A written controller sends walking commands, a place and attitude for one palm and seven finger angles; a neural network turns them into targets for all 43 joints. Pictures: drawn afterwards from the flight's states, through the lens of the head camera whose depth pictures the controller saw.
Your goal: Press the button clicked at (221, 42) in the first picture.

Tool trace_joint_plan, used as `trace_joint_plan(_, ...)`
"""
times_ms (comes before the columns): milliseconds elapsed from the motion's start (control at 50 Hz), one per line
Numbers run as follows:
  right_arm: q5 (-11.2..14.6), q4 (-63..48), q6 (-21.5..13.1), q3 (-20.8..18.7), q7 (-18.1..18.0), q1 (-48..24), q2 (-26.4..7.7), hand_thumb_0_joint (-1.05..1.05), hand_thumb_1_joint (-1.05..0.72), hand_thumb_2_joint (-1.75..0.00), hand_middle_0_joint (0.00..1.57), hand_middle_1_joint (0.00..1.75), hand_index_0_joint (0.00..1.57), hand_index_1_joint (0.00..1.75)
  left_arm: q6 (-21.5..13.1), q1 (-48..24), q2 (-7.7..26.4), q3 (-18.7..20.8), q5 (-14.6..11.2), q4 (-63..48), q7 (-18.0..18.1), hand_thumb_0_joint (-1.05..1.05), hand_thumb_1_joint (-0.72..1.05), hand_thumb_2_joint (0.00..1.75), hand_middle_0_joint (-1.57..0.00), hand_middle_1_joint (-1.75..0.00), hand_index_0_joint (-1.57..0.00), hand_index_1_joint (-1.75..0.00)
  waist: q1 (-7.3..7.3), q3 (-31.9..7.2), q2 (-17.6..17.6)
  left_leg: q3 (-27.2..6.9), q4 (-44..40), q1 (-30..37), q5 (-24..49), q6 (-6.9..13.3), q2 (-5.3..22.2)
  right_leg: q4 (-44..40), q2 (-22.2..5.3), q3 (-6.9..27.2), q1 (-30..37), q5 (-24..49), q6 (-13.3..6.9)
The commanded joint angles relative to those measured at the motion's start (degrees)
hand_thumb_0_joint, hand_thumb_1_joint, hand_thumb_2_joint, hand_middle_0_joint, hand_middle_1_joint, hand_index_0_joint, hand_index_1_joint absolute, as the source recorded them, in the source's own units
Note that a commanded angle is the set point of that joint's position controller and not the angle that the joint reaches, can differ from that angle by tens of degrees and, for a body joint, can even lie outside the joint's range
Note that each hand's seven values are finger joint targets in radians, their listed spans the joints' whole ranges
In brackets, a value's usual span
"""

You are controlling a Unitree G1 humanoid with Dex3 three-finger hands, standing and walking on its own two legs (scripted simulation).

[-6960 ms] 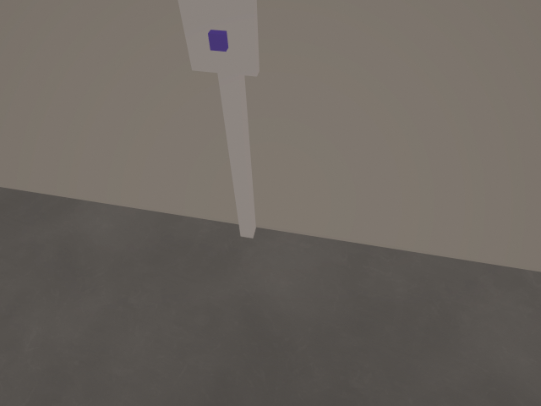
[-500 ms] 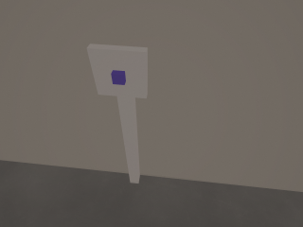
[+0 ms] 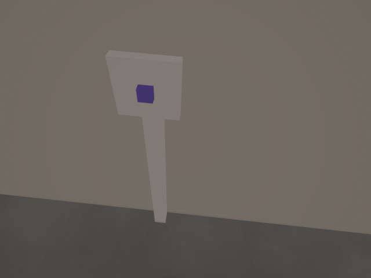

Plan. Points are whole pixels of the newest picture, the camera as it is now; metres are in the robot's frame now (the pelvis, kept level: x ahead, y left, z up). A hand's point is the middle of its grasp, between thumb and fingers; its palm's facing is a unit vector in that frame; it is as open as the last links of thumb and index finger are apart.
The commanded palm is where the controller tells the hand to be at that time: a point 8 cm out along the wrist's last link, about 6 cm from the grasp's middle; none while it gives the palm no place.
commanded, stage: come to a stop and stand still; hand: left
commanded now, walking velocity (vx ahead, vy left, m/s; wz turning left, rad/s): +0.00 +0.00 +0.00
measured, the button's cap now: (145, 93) +0.52 +0.14 +0.13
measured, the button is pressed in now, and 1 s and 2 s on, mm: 0 0 0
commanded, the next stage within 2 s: look again from close up in 0.50 s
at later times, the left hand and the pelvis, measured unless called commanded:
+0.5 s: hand out of the picture -0.03 +0.17 -0.18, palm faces +0.03 -0.98 -0.17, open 7.4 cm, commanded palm none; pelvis -0.02 +0.00 -0.01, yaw +1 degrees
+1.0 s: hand out of the picture -0.06 +0.15 -0.19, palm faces +0.06 -0.99 -0.12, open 7.4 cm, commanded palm none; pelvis -0.03 +0.00 +0.00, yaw +1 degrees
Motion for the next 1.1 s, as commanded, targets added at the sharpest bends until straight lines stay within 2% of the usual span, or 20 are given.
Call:
trace_joint_plan(0,0.5,-5.8,-2.0,-0.7,-0.2,-0.9,-6.0,0.00,-0.90,-0.90,0.20,0.30,0.20,0.30,-2.4,5.4,4.9,0.6,1.2,-0.8,2.9,0.00,0.90,0.90,-0.20,-0.30,-0.20,-0.30,1.13,5.8,2.1,-6.8,4.0,-6.5,13.1,-3.1,9.4,-0.9,-7.7,7.0,-5.0,14.5,-1.0)
trace_joint_plan(20,0.5,-7.1,-2.1,-0.5,-0.1,0.1,-5.0,0.00,-0.90,-0.90,0.20,0.30,0.20,0.30,-3.0,4.8,6.5,0.7,0.7,-1.0,2.4,0.00,0.90,0.90,-0.20,-0.30,-0.20,-0.30,-0.33,4.0,3.2,-6.5,2.6,-5.2,12.2,-3.8,8.2,0.4,-8.6,6.6,-4.7,17.5,-1.8)
trace_joint_plan(40,0.0,-6.4,-2.1,-0.6,-0.4,3.6,-3.9,0.00,-0.90,-0.90,0.20,0.30,0.20,0.30,-2.7,4.7,5.9,0.8,0.4,-2.2,2.2,0.00,0.90,0.90,-0.20,-0.30,-0.20,-0.30,-0.69,-0.5,3.9,-8.1,1.8,-3.9,11.7,-3.2,8.2,2.6,-8.2,6.9,-1.2,14.5,-2.7)
trace_joint_plan(60,0.0,-6.3,-1.9,-0.8,-0.6,4.2,-4.9,0.00,-0.90,-0.90,0.20,0.30,0.20,0.30,-2.5,4.2,5.9,0.8,0.1,-2.6,1.9,0.00,0.90,0.90,-0.20,-0.30,-0.20,-0.30,-0.56,-3.8,2.8,-8.9,1.9,-3.6,10.7,-2.4,9.0,2.5,-7.3,6.0,-0.3,8.5,-2.8)
trace_joint_plan(80,0.0,-6.8,-1.8,-1.0,-0.6,4.1,-5.5,0.00,-0.90,-0.90,0.20,0.30,0.20,0.30,-2.3,3.7,5.7,0.9,0.1,-2.9,1.7,0.00,0.90,0.90,-0.20,-0.30,-0.20,-0.30,-0.60,-5.4,2.5,-9.6,1.8,-3.3,11.6,-2.0,9.3,2.7,-6.7,5.8,0.1,6.6,-2.7)
trace_joint_plan(100,0.1,-7.3,-1.7,-1.1,-0.7,3.5,-5.6,0.00,-0.90,-0.90,0.20,0.30,0.20,0.30,-2.0,3.6,5.4,0.9,0.0,-3.3,1.5,0.00,0.90,0.90,-0.20,-0.30,-0.20,-0.30,-0.42,-5.5,3.7,-9.8,1.4,-3.2,10.0,-1.7,9.3,2.4,-6.4,5.7,-0.4,4.2,-2.7)
trace_joint_plan(140,-0.1,-7.9,-1.5,-1.3,-0.7,3.5,-5.9,0.00,-0.90,-0.90,0.20,0.30,0.20,0.30,-1.6,2.8,5.2,1.0,0.2,-3.9,1.3,0.00,0.90,0.90,-0.20,-0.30,-0.20,-0.30,-0.36,-2.2,2.4,-10.9,0.0,-5.7,7.0,-1.3,9.5,2.5,-5.7,5.1,-1.8,1.2,-2.4)
trace_joint_plan(200,-0.1,-8.5,-1.0,-1.7,-0.5,3.3,-6.3,0.00,-0.90,-0.90,0.20,0.30,0.20,0.30,-1.0,2.6,4.6,1.0,0.4,-4.7,1.0,0.00,0.90,0.90,-0.20,-0.30,-0.20,-0.30,-0.26,4.8,0.0,-12.4,-4.4,-10.9,-6.5,-1.2,9.1,1.6,-5.0,5.1,-5.1,-4.3,-2.4)
trace_joint_plan(240,-0.3,-8.6,-0.7,-1.8,-0.4,3.9,-6.4,0.00,-0.90,-0.90,0.20,0.30,0.20,0.30,-0.8,3.2,4.6,1.2,0.6,-5.0,0.9,0.00,0.90,0.90,-0.20,-0.30,-0.20,-0.30,-0.08,6.8,-0.5,-12.7,-6.1,-13.6,-11.5,-1.0,9.0,1.8,-4.7,4.9,-5.5,-5.3,-2.5)
trace_joint_plan(280,-0.3,-8.6,-0.8,-1.9,-0.3,4.1,-6.4,0.00,-0.90,-0.90,0.20,0.30,0.20,0.30,-0.7,4.0,4.5,1.3,0.7,-5.5,0.8,0.00,0.90,0.90,-0.20,-0.30,-0.20,-0.30,0.24,7.1,-0.4,-13.2,-7.2,-14.4,-13.4,-0.8,8.9,1.9,-4.6,4.9,-5.2,-5.1,-2.4)
trace_joint_plan(360,-0.3,-8.2,-1.1,-1.8,-0.3,4.7,-5.8,0.00,-0.90,-0.90,0.20,0.30,0.20,0.30,-1.0,5.1,4.4,1.4,0.6,-5.8,0.8,0.00,0.90,0.90,-0.20,-0.30,-0.20,-0.30,0.46,4.2,0.1,-12.2,-6.6,-12.3,-10.2,-0.8,8.6,1.1,-5.1,5.4,-3.9,-2.9,-2.3)
trace_joint_plan(480,-0.1,-6.8,-1.2,-1.5,-0.3,5.5,-4.7,0.00,-0.90,-0.90,0.20,0.30,0.20,0.30,-1.1,5.5,3.9,1.4,0.4,-5.4,0.7,0.00,0.90,0.90,-0.20,-0.30,-0.20,-0.30,0.26,3.1,0.3,-11.3,-5.9,-10.8,-7.8,-1.1,8.3,-0.3,-5.6,5.9,-3.6,-2.1,-2.3)
trace_joint_plan(560,0.0,-5.9,-1.2,-1.4,-0.4,6.0,-4.1,0.00,-0.90,-0.90,0.20,0.30,0.20,0.30,-1.2,6.1,3.5,1.3,0.4,-4.8,0.7,0.00,0.90,0.90,-0.20,-0.30,-0.20,-0.30,0.15,3.1,1.3,-10.8,-5.6,-10.4,-6.9,-1.3,8.2,-1.0,-5.8,5.8,-3.7,-2.0,-2.2)
trace_joint_plan(620,0.1,-5.2,-1.1,-1.4,-0.5,6.3,-3.7,0.00,-0.90,-0.90,0.20,0.30,0.20,0.30,-1.3,6.5,3.3,1.2,0.4,-4.3,0.8,0.00,0.90,0.90,-0.20,-0.30,-0.20,-0.30,0.17,3.3,0.5,-10.7,-5.3,-10.4,-6.8,-1.4,8.3,-1.3,-5.7,5.9,-3.6,-1.9,-2.3)
trace_joint_plan(640,0.1,-5.0,-1.1,-1.4,-0.5,6.2,-3.4,0.00,-0.90,-0.90,0.20,0.30,0.20,0.30,-1.2,6.6,3.0,1.3,0.4,-4.2,0.8,0.00,0.90,0.90,-0.20,-0.30,-0.20,-0.30,0.19,3.7,1.5,-10.7,-5.6,-10.7,-7.5,-1.5,8.2,-1.4,-5.9,5.9,-3.9,-2.4,-2.2)
trace_joint_plan(740,0.1,-4.3,-0.9,-1.5,-0.6,6.8,-2.6,0.00,-0.90,-0.90,0.20,0.30,0.20,0.30,-1.2,7.3,2.2,1.3,0.4,-3.6,0.9,0.00,0.90,0.90,-0.20,-0.30,-0.20,-0.30,0.09,4.3,0.4,-10.6,-5.4,-11.0,-8.0,-1.5,8.2,-1.9,-5.8,6.0,-4.5,-3.5,-2.3)
trace_joint_plan(800,0.0,-4.0,-0.8,-1.5,-0.6,7.1,-2.4,0.00,-0.90,-0.90,0.20,0.30,0.20,0.30,-1.2,7.7,1.9,1.4,0.4,-3.3,0.9,0.00,0.90,0.90,-0.20,-0.30,-0.20,-0.30,0.15,4.0,1.7,-11.0,-6.0,-11.3,-9.1,-1.5,8.3,-1.6,-5.7,5.6,-4.1,-3.2,-2.2)
trace_joint_plan(840,0.0,-4.0,-0.8,-1.6,-0.6,7.1,-2.2,0.00,-0.90,-0.90,0.20,0.30,0.20,0.30,-1.2,8.0,1.7,1.4,0.5,-3.3,0.9,0.00,0.90,0.90,-0.20,-0.30,-0.20,-0.30,0.26,4.4,0.8,-11.0,-5.8,-11.9,-9.3,-1.5,8.3,-1.6,-5.7,5.6,-4.0,-3.4,-2.2)
trace_joint_plan(880,0.0,-3.8,-0.7,-1.6,-0.7,7.3,-2.1,0.00,-0.90,-0.90,0.20,0.30,0.20,0.30,-1.1,8.1,1.4,1.5,0.5,-3.2,0.9,0.00,0.90,0.90,-0.20,-0.30,-0.20,-0.30,0.24,4.8,1.6,-11.0,-6.2,-12.1,-10.1,-1.5,8.3,-1.6,-5.7,5.7,-4.6,-3.9,-2.2)
trace_joint_plan(1080,-0.2,-3.7,-0.7,-1.8,-0.7,7.9,-1.5,0.00,-0.90,-0.90,0.20,0.30,0.20,0.30,-1.1,8.8,0.7,1.8,0.5,-3.4,0.9,0.00,0.90,0.90,-0.20,-0.30,-0.20,-0.30,0.25,4.5,0.9,-11.5,-6.5,-12.6,-10.3,-1.4,8.4,-1.3,-5.6,5.5,-4.6,-4.1,-2.3)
